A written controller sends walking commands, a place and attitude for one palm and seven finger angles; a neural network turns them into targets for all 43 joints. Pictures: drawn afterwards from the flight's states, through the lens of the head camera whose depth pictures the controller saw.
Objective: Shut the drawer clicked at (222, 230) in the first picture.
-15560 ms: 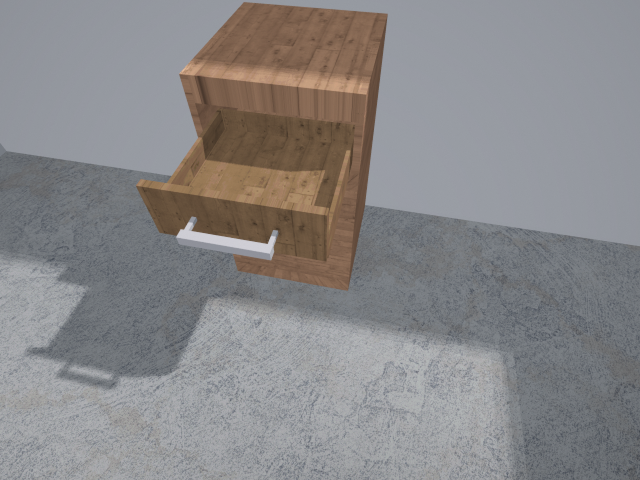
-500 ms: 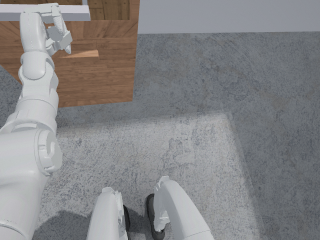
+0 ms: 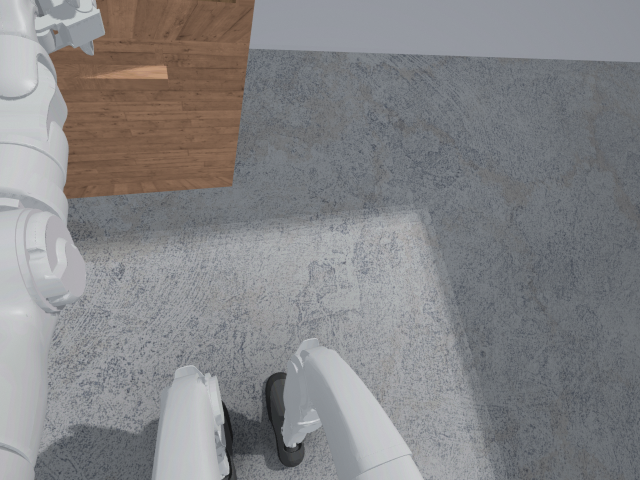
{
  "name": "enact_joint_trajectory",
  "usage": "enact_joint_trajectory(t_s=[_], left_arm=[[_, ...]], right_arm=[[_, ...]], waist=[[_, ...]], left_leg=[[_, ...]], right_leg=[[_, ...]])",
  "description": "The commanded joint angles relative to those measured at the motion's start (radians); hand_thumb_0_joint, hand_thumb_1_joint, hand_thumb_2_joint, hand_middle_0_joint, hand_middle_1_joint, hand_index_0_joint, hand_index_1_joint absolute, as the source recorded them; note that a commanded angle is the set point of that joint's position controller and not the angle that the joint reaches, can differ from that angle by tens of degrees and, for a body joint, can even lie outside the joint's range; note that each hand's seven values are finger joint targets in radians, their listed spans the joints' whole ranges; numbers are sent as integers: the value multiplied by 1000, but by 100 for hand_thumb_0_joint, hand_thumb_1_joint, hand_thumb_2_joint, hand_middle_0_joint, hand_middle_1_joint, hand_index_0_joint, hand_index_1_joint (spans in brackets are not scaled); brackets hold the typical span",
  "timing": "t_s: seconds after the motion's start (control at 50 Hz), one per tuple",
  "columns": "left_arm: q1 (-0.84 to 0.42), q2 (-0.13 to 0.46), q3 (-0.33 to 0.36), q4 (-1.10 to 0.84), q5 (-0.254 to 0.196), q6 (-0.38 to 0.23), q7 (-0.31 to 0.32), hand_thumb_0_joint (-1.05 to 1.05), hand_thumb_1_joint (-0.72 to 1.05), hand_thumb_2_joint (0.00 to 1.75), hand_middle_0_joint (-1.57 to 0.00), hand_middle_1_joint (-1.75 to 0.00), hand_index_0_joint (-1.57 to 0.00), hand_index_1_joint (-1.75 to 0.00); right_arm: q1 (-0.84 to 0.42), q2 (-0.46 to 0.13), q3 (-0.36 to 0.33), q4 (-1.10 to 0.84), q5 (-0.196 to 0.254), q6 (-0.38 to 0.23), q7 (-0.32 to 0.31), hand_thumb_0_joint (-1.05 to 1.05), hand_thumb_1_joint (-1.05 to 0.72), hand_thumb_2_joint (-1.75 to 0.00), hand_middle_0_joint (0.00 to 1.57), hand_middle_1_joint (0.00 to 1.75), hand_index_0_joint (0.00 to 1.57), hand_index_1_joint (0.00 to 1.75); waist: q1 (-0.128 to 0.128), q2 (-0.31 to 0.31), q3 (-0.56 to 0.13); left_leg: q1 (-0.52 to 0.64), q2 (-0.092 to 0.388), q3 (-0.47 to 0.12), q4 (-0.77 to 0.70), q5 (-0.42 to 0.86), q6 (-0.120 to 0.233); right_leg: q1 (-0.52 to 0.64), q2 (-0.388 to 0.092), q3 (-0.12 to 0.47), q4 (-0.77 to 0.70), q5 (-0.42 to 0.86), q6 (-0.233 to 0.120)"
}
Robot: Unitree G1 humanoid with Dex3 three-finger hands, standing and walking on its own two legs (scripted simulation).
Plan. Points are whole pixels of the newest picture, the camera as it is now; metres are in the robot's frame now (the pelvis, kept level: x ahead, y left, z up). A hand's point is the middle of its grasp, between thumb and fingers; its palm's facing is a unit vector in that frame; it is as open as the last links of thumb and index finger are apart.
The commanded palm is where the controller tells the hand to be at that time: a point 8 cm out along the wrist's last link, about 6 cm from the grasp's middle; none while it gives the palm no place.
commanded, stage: pull the fist back off the drawer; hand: left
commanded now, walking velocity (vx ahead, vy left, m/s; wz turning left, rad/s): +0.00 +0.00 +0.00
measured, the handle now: out of the picture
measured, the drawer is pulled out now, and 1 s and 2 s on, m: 0.00 0.00 0.00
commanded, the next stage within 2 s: draw the hand back to the body in 0.76 s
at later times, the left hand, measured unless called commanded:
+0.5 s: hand (85, 8) +0.61 +0.15 +0.06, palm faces +0.04 -1.00 -0.05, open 3.2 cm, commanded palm +0.60 +0.14 +0.06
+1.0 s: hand (80, 15) +0.59 +0.15 +0.08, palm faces +0.08 -1.00 -0.05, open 3.1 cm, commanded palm +0.53 +0.18 +0.10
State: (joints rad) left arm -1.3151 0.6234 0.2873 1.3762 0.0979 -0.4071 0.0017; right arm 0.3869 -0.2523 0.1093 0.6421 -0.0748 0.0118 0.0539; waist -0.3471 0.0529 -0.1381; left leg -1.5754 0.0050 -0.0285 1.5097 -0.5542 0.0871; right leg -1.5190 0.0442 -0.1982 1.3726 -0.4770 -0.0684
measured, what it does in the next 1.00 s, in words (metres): stands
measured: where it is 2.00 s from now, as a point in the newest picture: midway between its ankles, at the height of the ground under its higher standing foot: (254, 449)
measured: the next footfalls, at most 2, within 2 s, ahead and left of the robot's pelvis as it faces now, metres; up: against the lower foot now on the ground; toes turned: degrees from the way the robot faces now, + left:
none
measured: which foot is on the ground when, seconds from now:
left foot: down 0.00-1.00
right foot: down 0.00-1.00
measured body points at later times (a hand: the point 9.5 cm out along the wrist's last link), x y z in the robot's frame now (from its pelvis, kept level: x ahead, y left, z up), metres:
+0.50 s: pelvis +0.00 +0.01 +0.00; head +0.21 +0.07 +0.40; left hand +0.60 +0.20 +0.07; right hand -0.05 -0.24 -0.07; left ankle +0.05 +0.07 -0.56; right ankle +0.08 -0.09 -0.56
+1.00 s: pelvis +0.05 +0.00 +0.04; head +0.24 +0.02 +0.45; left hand +0.58 +0.20 +0.08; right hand +0.06 -0.25 -0.07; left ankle +0.05 +0.07 -0.56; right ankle +0.08 -0.09 -0.56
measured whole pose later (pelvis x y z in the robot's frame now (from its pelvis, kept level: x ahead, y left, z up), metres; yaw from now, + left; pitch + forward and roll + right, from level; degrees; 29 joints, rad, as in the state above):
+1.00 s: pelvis +0.05 +0.00 +0.04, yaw +0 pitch +33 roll -5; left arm -0.88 0.43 0.37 0.94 -0.02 -0.41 -0.03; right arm 0.35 -0.24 0.04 0.57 -0.03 0.10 0.09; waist -0.23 0.07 -0.15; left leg -1.34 0.02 0.03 1.36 -0.60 0.08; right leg -1.33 0.07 -0.12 1.27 -0.52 -0.07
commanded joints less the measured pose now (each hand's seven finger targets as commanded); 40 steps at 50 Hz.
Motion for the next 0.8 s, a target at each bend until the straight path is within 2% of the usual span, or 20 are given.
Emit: enact_joint_trajectory(t_s=[0.0,0.06,0.12,0.18,0.2,0.26,0.28,0.4,0.42,0.44,0.48,0.5,0.54,0.56,0.64,0.68,0.7,0.74,0.76,0.78], left_arm=[[-733,125,-17,-276,-14,-49,42,0,90,90,-140,-160,-140,-160],[-772,132,-25,-312,-9,-51,45,0,90,90,-140,-160,-140,-160],[-751,134,-17,-277,-9,-40,41,0,90,90,-140,-160,-140,-160],[-734,133,-8,-254,-13,-25,38,0,90,90,-140,-160,-140,-160],[-738,157,5,-268,-12,-26,37,0,90,90,-140,-160,-140,-160],[-728,148,12,-283,-14,-33,30,0,90,90,-140,-160,-140,-160],[-723,111,-9,-287,-16,-32,28,0,90,90,-140,-160,-140,-160],[-620,101,19,-283,-33,-24,16,0,90,90,-140,-160,-140,-160],[-605,111,32,-308,-34,-32,14,0,90,90,-140,-160,-140,-160],[-576,73,7,-314,-38,-32,9,0,90,90,-140,-160,-140,-160],[-540,57,11,-310,-46,-28,8,0,90,90,-140,-160,-140,-160],[-511,89,42,-308,-48,-27,13,0,90,90,-140,-160,-140,-160],[-461,80,45,-332,-50,-35,13,0,90,90,-140,-160,-140,-160],[-463,48,24,-353,-56,-38,11,0,90,90,-140,-160,-140,-160],[-320,52,61,-424,-72,-62,5,0,90,90,-140,-160,-140,-160],[-324,40,50,-430,-79,-65,3,0,90,90,-140,-160,-140,-160],[-305,46,60,-428,-77,-68,5,0,90,90,-140,-160,-140,-160],[-285,44,57,-412,-69,-75,6,0,90,90,-140,-160,-140,-160],[-295,34,51,-410,-71,-77,8,0,90,90,-140,-160,-140,-160],[-281,53,74,-417,-74,-82,9,0,90,90,-140,-160,-140,-160]], right_arm=[[235,-246,-69,6,-3,-22,-17,0,-90,-90,20,30,20,30],[241,-253,-70,10,-6,-38,-19,0,-90,-90,20,30,20,30],[255,-256,-69,14,-7,-44,-16,0,-90,-90,20,30,20,30],[255,-255,-66,11,-10,-45,-14,0,-90,-90,20,30,20,30],[262,-257,-65,8,-12,-44,-14,0,-90,-90,20,30,20,30],[271,-259,-73,9,-15,-44,-7,0,-90,-90,20,30,20,30],[268,-257,-76,8,-16,-42,-2,0,-90,-90,20,30,20,30],[271,-254,-82,1,-14,-26,11,0,-90,-90,20,30,20,30],[273,-253,-84,-1,-15,-24,12,0,-90,-90,20,30,20,30],[267,-253,-89,-3,-13,-19,17,0,-90,-90,20,30,20,30],[259,-250,-91,-7,-11,-11,20,0,-90,-90,20,30,20,30],[261,-248,-90,-10,-8,-7,19,0,-90,-90,20,30,20,30],[257,-244,-94,-20,-5,1,22,0,-90,-90,20,30,20,30],[250,-239,-95,-21,-5,3,25,0,-90,-90,20,30,20,30],[241,-227,-106,-39,0,26,32,0,-90,-90,20,30,20,30],[233,-220,-108,-38,4,36,33,0,-90,-90,20,30,20,30],[232,-215,-109,-41,6,40,33,0,-90,-90,20,30,20,30],[229,-211,-108,-41,7,47,32,0,-90,-90,20,30,20,30],[227,-208,-109,-38,8,50,32,0,-90,-90,20,30,20,30],[226,-205,-111,-42,7,53,30,0,-90,-90,20,30,20,30]], waist=[[-118,358,-521],[-120,408,-556],[-123,387,-545],[-120,349,-512],[-111,347,-531],[-94,383,-556],[-94,393,-549],[-62,332,-543],[-48,360,-559],[-41,370,-565],[-36,320,-553],[-25,290,-542],[-2,307,-571],[-11,302,-577],[48,292,-644],[30,237,-619],[39,213,-609],[40,212,-590],[28,187,-579],[39,184,-585]], left_leg=[[611,55,-242,-246,22,-47],[666,61,-268,-260,26,-57],[673,64,-283,-263,32,-62],[613,59,-266,-256,6,-52],[605,58,-264,-252,13,-51],[671,66,-291,-257,63,-71],[687,67,-296,-261,68,-74],[651,67,-280,-258,89,-65],[689,70,-283,-263,124,-73],[721,74,-298,-271,132,-83],[684,70,-278,-267,118,-71],[653,67,-262,-264,126,-64],[683,66,-254,-265,178,-68],[684,64,-243,-257,199,-64],[733,57,-205,-249,360,-74],[679,52,-174,-235,359,-59],[646,46,-155,-231,354,-52],[631,45,-143,-227,369,-50],[615,42,-134,-221,376,-45],[592,36,-115,-213,381,-42]], right_leg=[[69,11,151,-162,-1,40],[41,9,143,-153,7,39],[32,7,134,-149,16,39],[55,8,139,-156,2,38],[75,9,141,-152,2,37],[48,6,127,-138,31,34],[37,6,126,-141,35,34],[90,7,130,-145,42,35],[89,5,126,-140,55,32],[73,4,122,-138,61,32],[100,4,130,-148,54,35],[133,6,132,-151,55,35],[152,7,133,-152,73,33],[160,7,138,-158,85,35],[250,11,140,-163,154,30],[297,14,152,-178,164,36],[332,15,160,-186,166,37],[345,15,162,-184,184,36],[357,16,168,-190,199,39],[390,15,176,-192,214,39]])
